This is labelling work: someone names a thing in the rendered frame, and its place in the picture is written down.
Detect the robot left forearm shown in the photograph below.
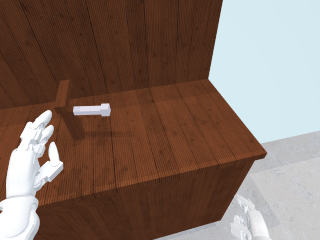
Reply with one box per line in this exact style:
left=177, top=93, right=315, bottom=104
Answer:
left=0, top=195, right=40, bottom=240

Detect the counter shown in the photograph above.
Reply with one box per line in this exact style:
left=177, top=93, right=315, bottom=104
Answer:
left=0, top=0, right=267, bottom=240

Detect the right robot hand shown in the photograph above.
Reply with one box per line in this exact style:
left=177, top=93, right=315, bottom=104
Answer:
left=230, top=194, right=270, bottom=240

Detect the tap lever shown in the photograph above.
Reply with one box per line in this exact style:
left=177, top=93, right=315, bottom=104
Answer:
left=73, top=103, right=111, bottom=117

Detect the left robot hand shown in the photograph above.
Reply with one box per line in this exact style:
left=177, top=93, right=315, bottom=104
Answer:
left=6, top=110, right=64, bottom=198

